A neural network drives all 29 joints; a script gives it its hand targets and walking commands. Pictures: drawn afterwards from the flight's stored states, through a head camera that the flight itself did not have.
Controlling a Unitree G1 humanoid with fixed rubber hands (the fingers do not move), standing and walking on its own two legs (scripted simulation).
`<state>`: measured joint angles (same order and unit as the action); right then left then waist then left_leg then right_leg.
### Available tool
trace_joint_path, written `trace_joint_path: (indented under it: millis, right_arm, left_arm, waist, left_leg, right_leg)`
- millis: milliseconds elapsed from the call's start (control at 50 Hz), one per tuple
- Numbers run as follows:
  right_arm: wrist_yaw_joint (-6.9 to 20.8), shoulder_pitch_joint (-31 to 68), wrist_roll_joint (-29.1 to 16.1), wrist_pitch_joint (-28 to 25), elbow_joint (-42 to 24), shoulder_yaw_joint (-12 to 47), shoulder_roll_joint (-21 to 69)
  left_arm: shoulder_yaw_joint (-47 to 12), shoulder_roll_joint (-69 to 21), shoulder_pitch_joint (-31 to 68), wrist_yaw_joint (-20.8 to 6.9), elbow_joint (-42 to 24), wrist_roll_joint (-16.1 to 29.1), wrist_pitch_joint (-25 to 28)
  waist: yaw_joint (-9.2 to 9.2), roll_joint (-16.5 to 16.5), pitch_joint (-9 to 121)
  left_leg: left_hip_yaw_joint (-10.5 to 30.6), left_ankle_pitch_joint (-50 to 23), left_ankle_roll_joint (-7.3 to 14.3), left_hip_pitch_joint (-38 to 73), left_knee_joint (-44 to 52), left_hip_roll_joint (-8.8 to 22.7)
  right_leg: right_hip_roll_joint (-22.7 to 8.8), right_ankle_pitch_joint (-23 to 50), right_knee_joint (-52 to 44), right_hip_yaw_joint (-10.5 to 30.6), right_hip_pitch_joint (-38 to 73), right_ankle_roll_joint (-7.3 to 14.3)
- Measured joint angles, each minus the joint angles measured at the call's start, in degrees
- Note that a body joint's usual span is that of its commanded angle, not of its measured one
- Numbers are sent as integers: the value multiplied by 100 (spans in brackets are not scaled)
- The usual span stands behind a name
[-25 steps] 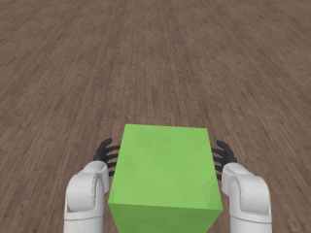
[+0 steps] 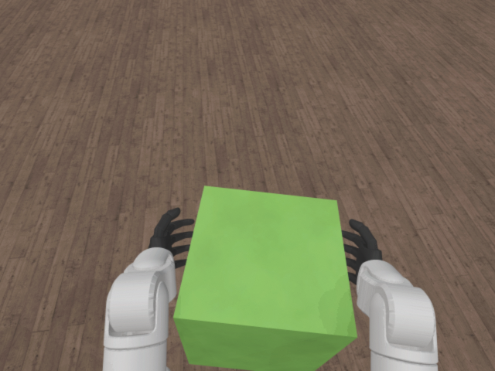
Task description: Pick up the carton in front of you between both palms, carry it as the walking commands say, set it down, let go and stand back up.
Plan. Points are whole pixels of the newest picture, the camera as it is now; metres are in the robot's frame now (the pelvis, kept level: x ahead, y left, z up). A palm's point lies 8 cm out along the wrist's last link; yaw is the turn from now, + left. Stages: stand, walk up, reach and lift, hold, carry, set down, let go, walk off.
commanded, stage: carry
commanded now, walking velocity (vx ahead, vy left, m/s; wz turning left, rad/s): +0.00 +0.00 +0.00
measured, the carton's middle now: (258, 286) +0.27 +0.00 -0.02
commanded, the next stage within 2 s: hold in 1.80 s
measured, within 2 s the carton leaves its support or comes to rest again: neither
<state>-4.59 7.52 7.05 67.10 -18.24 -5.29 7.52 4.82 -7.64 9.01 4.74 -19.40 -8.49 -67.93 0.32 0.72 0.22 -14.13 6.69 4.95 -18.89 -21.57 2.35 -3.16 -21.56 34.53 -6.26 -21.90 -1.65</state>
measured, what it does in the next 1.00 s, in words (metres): steps on the spot: right foot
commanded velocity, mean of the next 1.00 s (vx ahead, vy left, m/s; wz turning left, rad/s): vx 0.00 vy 0.00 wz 0.00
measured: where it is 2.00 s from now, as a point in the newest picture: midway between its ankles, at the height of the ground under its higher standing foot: outside the picture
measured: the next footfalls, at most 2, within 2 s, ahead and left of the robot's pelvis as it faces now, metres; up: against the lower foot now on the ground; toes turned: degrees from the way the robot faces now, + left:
right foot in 0.06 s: +0.10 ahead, -0.13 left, +0.00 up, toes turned +11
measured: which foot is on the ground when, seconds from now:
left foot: down 0.00-1.00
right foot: up 0.00-0.04, down 0.06-1.00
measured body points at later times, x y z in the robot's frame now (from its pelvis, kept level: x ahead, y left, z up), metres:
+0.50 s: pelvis +0.11 -0.02 -0.01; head +0.09 -0.03 +0.44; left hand +0.38 +0.14 +0.07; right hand +0.39 -0.17 +0.06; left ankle +0.06 +0.07 -0.74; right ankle +0.07 -0.13 -0.74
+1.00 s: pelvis +0.08 -0.03 -0.01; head +0.05 -0.04 +0.44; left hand +0.34 +0.13 +0.05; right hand +0.35 -0.17 +0.04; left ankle +0.06 +0.07 -0.74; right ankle +0.07 -0.13 -0.74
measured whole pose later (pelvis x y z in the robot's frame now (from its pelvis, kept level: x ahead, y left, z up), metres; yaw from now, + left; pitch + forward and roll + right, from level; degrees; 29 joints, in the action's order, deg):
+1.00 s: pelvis +0.08 -0.03 -0.01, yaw +1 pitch +2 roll +0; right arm -3.2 5.6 10.5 59.9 -7.1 -4.4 7.3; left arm 4.6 -7.3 5.8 2.9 -7.3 -10.5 -58.6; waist -0.3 -1.4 7.5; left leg -11.7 17.3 0.4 -13.8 -29.5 4.2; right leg -2.7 -16.3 29.3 -9.4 -14.8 1.1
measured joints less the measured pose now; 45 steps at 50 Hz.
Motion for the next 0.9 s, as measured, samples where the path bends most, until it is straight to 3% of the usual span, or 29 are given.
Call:
trace_joint_path:
  millis: [80, 200, 400, 660, 900]
  right_arm:
    - [10, -82, -11, -39, -113, 25, -10]
    - [6, 14, 46, 208, -59, -16, -6]
    - [-26, 247, 113, 412, 453, -83, 20]
    - [-22, 85, 65, 278, 4, -11, 4]
    - [105, -156, 270, -324, 896, 83, -19]
  left_arm:
    - [-29, 1, -24, 23, -97, 39, -10]
    - [26, -6, 62, 31, 43, 69, -158]
    - [212, -15, 142, -44, 544, 4, -221]
    - [89, -4, 30, -19, 148, 90, -88]
    - [-14, 28, -281, -158, 957, -172, 505]
  waist:
    - [-53, 108, 247]
    - [6, -238, 837]
    - [-5, -177, 991]
    - [-15, -197, 686]
    - [-12, -174, 818]
  left_leg:
    - [1, 479, -117, 233, -365, -99]
    - [151, 978, -293, 525, -587, 36]
    - [225, 1312, -441, 537, -807, 116]
    - [250, 1388, -473, 485, -983, 165]
    - [264, 1212, -472, 553, -889, 183]
  right_leg:
    - [-166, 1353, -882, -88, 321, 71]
    - [-59, 693, -745, -230, 709, 95]
    - [-20, 292, -469, -289, 715, 142]
    - [-1, 188, -281, -305, 661, 206]
    - [32, 362, -414, -328, 753, 245]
